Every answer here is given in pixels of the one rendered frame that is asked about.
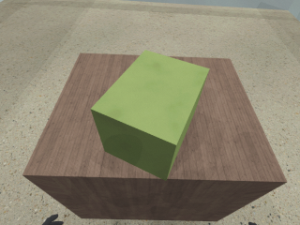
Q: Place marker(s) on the robot left hand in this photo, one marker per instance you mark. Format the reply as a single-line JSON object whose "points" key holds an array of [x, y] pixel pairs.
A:
{"points": [[50, 220]]}

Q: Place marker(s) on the pedestal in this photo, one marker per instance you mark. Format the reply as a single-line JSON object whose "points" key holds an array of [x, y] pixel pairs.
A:
{"points": [[224, 162]]}

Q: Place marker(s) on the carton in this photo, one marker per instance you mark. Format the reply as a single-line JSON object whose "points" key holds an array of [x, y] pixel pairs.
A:
{"points": [[144, 116]]}

